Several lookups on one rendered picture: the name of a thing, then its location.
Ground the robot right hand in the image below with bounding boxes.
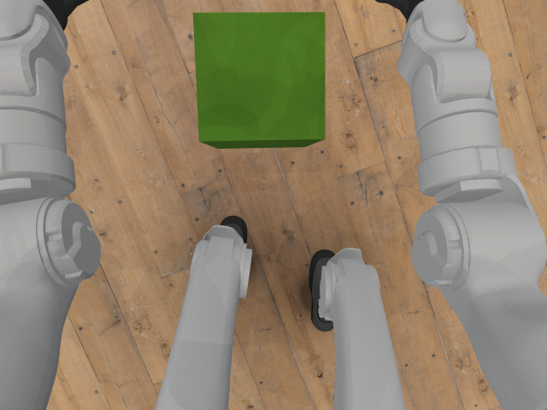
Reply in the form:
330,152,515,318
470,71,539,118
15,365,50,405
375,0,424,24

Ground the left robot upper arm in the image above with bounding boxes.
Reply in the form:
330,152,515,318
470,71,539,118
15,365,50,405
0,196,101,410

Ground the carton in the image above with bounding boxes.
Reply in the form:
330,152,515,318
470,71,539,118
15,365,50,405
193,12,326,149

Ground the right robot shin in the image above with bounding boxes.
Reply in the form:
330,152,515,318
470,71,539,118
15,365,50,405
318,248,380,321

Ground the left robot thigh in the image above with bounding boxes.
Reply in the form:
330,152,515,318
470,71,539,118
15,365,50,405
155,236,252,410

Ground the left robot forearm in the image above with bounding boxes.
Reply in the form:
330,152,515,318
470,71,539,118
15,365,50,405
0,0,76,205

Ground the robot left hand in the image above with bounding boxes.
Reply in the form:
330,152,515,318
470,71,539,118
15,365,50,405
43,0,89,31

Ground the right robot forearm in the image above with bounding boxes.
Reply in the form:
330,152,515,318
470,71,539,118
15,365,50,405
397,0,547,265

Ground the right robot upper arm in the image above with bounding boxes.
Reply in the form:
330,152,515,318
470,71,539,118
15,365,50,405
410,201,547,410

